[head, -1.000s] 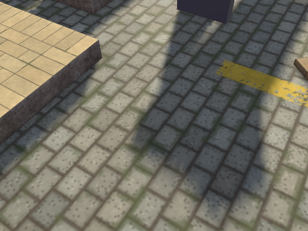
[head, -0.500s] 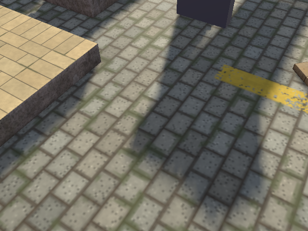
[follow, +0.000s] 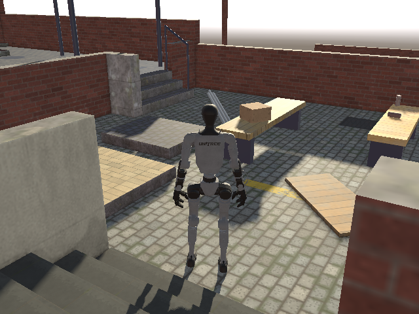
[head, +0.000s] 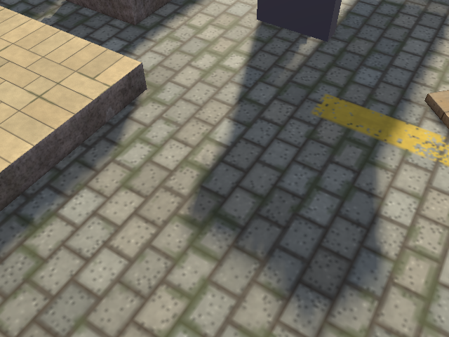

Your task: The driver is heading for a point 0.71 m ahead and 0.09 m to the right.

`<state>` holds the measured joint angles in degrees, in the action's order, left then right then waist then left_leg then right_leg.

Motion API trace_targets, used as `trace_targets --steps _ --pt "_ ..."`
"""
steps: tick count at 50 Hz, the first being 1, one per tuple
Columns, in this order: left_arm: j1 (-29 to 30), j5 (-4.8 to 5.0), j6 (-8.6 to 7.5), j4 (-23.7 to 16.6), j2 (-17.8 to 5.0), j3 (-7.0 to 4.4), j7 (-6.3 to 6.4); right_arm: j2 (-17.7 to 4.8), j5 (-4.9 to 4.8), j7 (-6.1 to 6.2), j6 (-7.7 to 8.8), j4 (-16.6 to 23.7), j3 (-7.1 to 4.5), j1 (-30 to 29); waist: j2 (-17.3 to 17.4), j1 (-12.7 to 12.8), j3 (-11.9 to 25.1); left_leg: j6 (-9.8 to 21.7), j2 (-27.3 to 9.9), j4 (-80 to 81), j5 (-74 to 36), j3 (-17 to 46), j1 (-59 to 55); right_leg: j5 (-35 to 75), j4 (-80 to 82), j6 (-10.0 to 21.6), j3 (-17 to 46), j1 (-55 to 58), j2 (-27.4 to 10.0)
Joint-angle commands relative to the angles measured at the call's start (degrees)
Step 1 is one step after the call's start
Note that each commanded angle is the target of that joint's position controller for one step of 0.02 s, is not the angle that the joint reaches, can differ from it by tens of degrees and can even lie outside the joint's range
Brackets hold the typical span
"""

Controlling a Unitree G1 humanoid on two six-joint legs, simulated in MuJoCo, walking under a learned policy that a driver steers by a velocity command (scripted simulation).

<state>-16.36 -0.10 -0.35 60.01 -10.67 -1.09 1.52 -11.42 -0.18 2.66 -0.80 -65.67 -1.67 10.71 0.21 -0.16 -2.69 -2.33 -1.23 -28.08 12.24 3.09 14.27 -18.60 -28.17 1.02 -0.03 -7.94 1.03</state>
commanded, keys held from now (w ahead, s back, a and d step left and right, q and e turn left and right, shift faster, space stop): no key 0.80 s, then w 0.20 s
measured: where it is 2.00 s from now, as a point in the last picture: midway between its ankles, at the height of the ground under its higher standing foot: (245, 311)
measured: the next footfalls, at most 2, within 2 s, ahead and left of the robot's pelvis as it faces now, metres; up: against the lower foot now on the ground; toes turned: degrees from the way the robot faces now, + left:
right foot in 1.56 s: +0.45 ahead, -0.10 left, +0.00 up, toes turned -13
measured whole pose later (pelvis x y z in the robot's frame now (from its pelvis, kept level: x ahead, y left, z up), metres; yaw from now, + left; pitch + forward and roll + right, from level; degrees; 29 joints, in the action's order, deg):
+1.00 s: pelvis +0.04 +0.02 +0.00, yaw +0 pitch +0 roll +0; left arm -24.3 1.6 -2.4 60.0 -11.8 -2.1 1.7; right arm -11.2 -1.6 1.2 3.0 -63.4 -1.4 16.0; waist -1.5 1.2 0.4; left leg 3.8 -0.2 -42.4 25.4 -2.4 19.0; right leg -22.2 -28.0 1.1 0.4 -5.8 -0.9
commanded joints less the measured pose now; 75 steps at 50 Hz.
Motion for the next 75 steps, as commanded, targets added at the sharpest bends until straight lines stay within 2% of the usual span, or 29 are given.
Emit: trace_targets --steps 1,40,41,42,43,44,45,46,47,48,49,50,51,52,53,54,55,56,57,58,59,60,61,63,66,69,72,73,75 --pt "-3.5 0.03 -0.33 -1.0 -5.4 -0.78 0.14 -5.5 0.0 0.17 0.34 1.2 -0.63 1.6 -0.3 0.1 -0.6 2.1 -0.1 2.7 -7.9 -0.6 -4.4 6.2 7.1 0.5 1.8 -7.0 -2.1" --pt "-7.7 0.32 -0.73 -0.2 -4.3 -0.05 0.31 -4.5 -0.1 0.46 0.25 1.9 -0.07 5.3 -0.4 0.1 -1.1 2.2 0.2 2.2 -9.0 -0.6 -4.1 7.3 6.5 0.4 1.4 -7.5 -2.1" --pt "-8.8 0.33 -0.65 0.4 -4.1 -0.04 0.39 -3.8 -0.07 0.47 0.2 1.4 0.1 6.3 -0.9 0.1 0.2 2.2 1.1 1.7 -3.8 -1.7 -4.5 1.5 7.3 0.7 1.2 -7.0 -1.8" --pt "-9.2 0.68 -0.46 0.5 -5.1 -0.44 0.55 -3.8 -0.31 0.5 0.16 1.3 0.03 6.4 -2.1 0.4 -0.7 2.4 3.0 -0.4 5.0 -3.6 -2.9 -8.1 8.3 1.8 2.1 -7.6 -1.9" --pt "-8.8 1.06 -0.34 -0.1 -7.0 -1.03 0.75 -4.1 -0.61 0.51 0.33 1.7 -0.19 6.1 -4.4 0.6 -2.5 2.9 4.7 -3.7 14.1 -5.7 0.4 -18.8 10.1 3.8 5.1 -8.6 -3.6" --pt "-9.7 1.41 -0.48 -0.5 -8.4 -1.49 0.86 -4.1 -0.65 0.36 0.91 2.7 -0.26 4.3 -6.7 1.6 -5.0 3.4 5.1 -7.9 17.7 -6.6 5.5 -27.5 13.6 6.3 10.7 -8.9 -7.5" --pt "-11.1 1.76 -0.94 -0.6 -10.5 -2.19 0.82 -2.9 -0.75 -0.02 1.95 4.2 0.0 2.0 -9.9 2.5 -7.4 3.9 4.2 -13.1 15.9 -7.3 10.0 -32.6 17.5 9.5 18.4 -8.2 -13.4" --pt "-10.5 1.91 -1.58 -1.1 -11.8 -2.77 0.8 -2.6 -1.01 -0.59 3.18 5.4 0.15 0.2 -10.8 2.6 -9.9 4.9 1.6 -17.5 13.0 -5.6 13.5 -31.9 20.3 12.2 24.6 -8.7 -18.4" --pt "-9.5 1.6 -2.37 -1.6 -11.3 -2.79 0.68 -2.7 -1.32 -1.12 4.28 6.3 0.05 -0.9 -10.3 2.3 -11.5 5.9 -0.3 -20.0 13.5 -4.0 16.9 -27.4 20.9 13.5 27.0 -7.6 -20.6" --pt "-8.6 1.4 -3.01 -2.1 -10.6 -2.76 0.44 -3.0 -1.59 -1.58 5.19 6.8 -0.05 -1.0 -9.9 1.8 -11.7 6.8 -1.7 -19.7 15.5 -3.2 19.1 -22.0 20.1 13.3 26.1 -5.0 -20.9" --pt "-7.6 1.73 -3.31 -2.7 -10.2 -2.81 0.17 -3.1 -1.86 -2.0 5.94 7.0 -0.14 -0.4 -9.0 1.0 -10.8 7.6 -2.3 -15.5 16.1 -3.2 18.0 -17.2 18.7 12.0 23.1 -3.3 -19.7" --pt "-6.1 2.21 -3.33 -3.2 -10.4 -2.9 -0.02 -3.2 -1.97 -2.35 6.44 6.4 -0.35 1.4 -8.0 -0.5 -9.2 8.0 -1.5 -8.5 13.8 -4.8 12.0 -13.5 16.6 10.0 18.3 -4.2 -17.2" --pt "-4.6 2.64 -3.12 -3.8 -10.5 -2.99 -0.18 -3.2 -1.88 -2.55 6.68 4.4 -0.82 5.8 -7.1 -2.6 -6.7 7.5 1.0 -1.8 7.1 -7.9 1.4 -10.3 13.5 8.3 13.2 -8.0 -13.8" --pt "-4.5 2.56 -2.99 -4.2 -10.5 -2.99 -0.28 -4.1 -1.5 -2.63 6.5 1.7 -1.67 11.5 -5.7 -4.2 -3.8 6.3 3.8 -0.9 2.3 -9.4 -8.4 -6.1 9.0 7.2 9.8 -12.0 -10.7" --pt "-2.2 2.21 -3.29 -5.3 -9.7 -2.64 -0.3 -5.7 -1.29 -2.71 6.35 -0.2 -2.67 18.6 -2.0 -7.5 -1.4 7.0 1.2 1.6 2.5 -4.2 -16.3 2.8 -1.6 5.2 5.4 -16.8 -7.4" --pt "-0.8 1.45 -3.86 -7.4 -5.5 -1.52 -0.46 -11.8 -1.44 -2.36 6.41 -0.8 -4.2 26.4 13.8 -9.4 2.5 12.3 -12.2 11.9 7.1 17.5 -24.3 0.5 -24.2 1.1 -2.7 -26.0 -0.8" --pt "-1.4 2.37 -4.73 -8.7 -3.3 -1.16 -0.32 -13.1 -0.4 -3.17 7.32 -0.6 -3.82 27.8 18.5 -8.0 4.8 19.4 -21.3 20.0 14.7 39.9 -25.2 -12.0 -38.5 1.3 2.9 -34.3 2.6" --pt "-1.2 3.51 -5.37 -8.8 -5.8 -1.72 -0.53 -9.5 -0.19 -3.22 8.14 1.3 -2.5 20.6 9.4 -4.5 -0.4 18.9 -22.1 19.3 18.7 36.6 -21.2 -9.1 -45.2 3.0 6.8 -39.0 -2.0" --pt "-0.9 3.75 -5.7 -8.4 -6.6 -1.92 -1.02 -6.8 -0.29 -3.28 8.38 3.1 -1.77 15.6 5.8 -3.1 -3.0 16.3 -19.2 19.3 17.8 27.6 -18.1 -2.8 -45.7 4.5 7.2 -39.7 -4.7" --pt "-0.9 3.21 -5.87 -7.9 -6.8 -2.32 -1.06 -6.3 -0.23 -3.5 8.28 4.2 -1.31 12.2 3.3 -1.8 -3.8 13.9 -16.6 20.2 11.9 20.4 -15.7 2.3 -42.8 5.0 6.5 -38.4 -6.5" --pt "-0.2 2.58 -5.8 -7.8 -8.0 -3.05 -1.07 -5.3 -0.25 -3.52 8.1 4.6 -0.86 11.4 3.2 -1.3 -4.4 11.9 -14.4 20.4 3.5 14.0 -14.8 5.4 -39.5 5.0 6.2 -36.9 -7.7" --pt "-0.3 2.4 -5.43 -7.5 -7.9 -3.41 -1.47 -3.9 0.02 -3.35 7.68 4.2 -0.4 12.4 4.1 -1.2 -3.5 10.3 -12.1 20.1 -3.6 8.3 -14.6 7.6 -37.6 4.7 5.4 -34.9 -8.1" --pt "-0.2 2.43 -4.89 -7.3 -6.6 -3.33 -1.87 -3.9 0.38 -3.05 7.51 3.6 -0.33 14.4 4.5 -1.5 -2.7 9.8 -11.1 19.7 -9.1 4.8 -15.0 9.2 -36.9 4.2 4.4 -34.4 -7.9" --pt "2.1 2.41 -3.93 -8.2 -4.8 -3.08 -2.16 -5.6 0.88 -2.42 7.42 3.1 -0.53 16.9 3.4 -2.0 -3.1 10.5 -11.2 19.8 -16.0 1.1 -15.2 11.4 -35.0 2.9 4.8 -36.6 -7.1" --pt "9.0 2.19 -3.67 -12.0 -4.1 -2.56 -2.11 -7.3 1.41 -1.6 7.17 4.3 -0.73 15.0 2.6 -2.3 -5.1 10.5 -11.4 21.4 -18.9 -3.4 -13.1 17.0 -25.0 1.7 5.1 -38.5 -5.9" --pt "15.7 1.69 -3.86 -15.2 -3.4 -1.74 -3.0 -8.2 0.82 -0.99 7.2 5.1 -0.72 15.6 3.0 -3.7 -5.9 9.7 -11.2 22.9 -19.6 -8.1 -11.3 22.9 -15.5 1.8 0.2 -34.6 -5.2" --pt "19.8 1.78 -4.04 -17.9 -3.2 -1.31 -4.41 -8.7 0.24 -1.0 6.69 4.8 -0.91 17.9 2.5 -4.3 -6.9 9.3 -12.7 20.5 -25.3 -11.1 -15.9 21.3 -10.6 3.5 -2.8 -33.9 -4.3" --pt "20.3 1.86 -4.17 -18.7 -3.5 -1.41 -4.87 -9.1 0.17 -0.98 6.37 5.1 -1.03 17.6 3.0 -3.5 -6.5 9.0 -13.2 18.4 -31.3 -12.2 -17.7 19.6 -9.3 4.5 -3.8 -32.7 -3.6" --pt "18.2 1.81 -4.33 -19.6 -5.4 -2.32 -5.63 -11.2 0.21 -0.52 5.73 6.3 -1.54 16.0 5.7 -0.6 -2.5 8.1 -14.0 10.6 -52.5 -14.0 -20.9 14.6 -9.4 6.8 -7.1 -26.1 -0.2"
